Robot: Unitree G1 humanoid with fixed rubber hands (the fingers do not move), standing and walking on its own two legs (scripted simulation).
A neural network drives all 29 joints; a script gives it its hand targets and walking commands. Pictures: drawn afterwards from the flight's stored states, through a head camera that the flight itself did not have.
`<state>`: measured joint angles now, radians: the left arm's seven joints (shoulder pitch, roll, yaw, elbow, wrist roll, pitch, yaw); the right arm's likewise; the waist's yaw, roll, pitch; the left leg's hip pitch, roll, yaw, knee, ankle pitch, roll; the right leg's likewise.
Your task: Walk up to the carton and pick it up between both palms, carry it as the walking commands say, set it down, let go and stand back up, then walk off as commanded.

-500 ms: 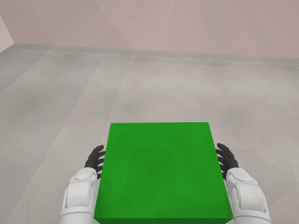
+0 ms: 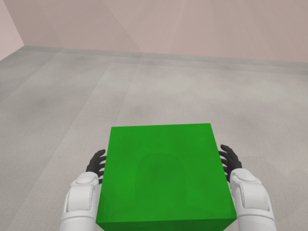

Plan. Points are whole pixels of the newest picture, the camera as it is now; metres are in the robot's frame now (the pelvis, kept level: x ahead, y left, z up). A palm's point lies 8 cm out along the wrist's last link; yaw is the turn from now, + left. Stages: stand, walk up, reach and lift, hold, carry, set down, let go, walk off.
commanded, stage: hold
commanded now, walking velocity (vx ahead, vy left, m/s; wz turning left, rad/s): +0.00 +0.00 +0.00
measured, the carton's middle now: (162, 184) +0.28 +0.01 -0.03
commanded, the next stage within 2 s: carry in 0.56 s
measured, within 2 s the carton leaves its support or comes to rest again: neither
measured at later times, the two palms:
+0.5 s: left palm (93, 174) +0.28 +0.19 +0.02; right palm (235, 175) +0.27 -0.18 +0.04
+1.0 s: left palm (66, 154) +0.30 +0.26 +0.07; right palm (202, 131) +0.37 -0.10 +0.10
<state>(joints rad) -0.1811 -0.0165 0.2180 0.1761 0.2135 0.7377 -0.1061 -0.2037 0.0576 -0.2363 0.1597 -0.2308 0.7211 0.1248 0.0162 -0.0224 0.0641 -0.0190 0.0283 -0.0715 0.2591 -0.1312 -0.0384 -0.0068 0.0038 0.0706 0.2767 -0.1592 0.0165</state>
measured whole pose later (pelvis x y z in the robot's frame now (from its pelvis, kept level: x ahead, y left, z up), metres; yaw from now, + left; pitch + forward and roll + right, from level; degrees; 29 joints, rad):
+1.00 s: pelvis +0.09 +0.03 -0.02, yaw +6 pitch +2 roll +1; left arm -0.06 0.01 0.19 -0.27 0.06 1.09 0.01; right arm -0.18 0.04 -0.16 -0.15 -0.05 1.04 0.03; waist 0.01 -0.07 -0.22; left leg -0.28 -0.02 0.14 0.56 -0.32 0.06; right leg -0.30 -0.10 -0.04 0.83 -0.49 0.07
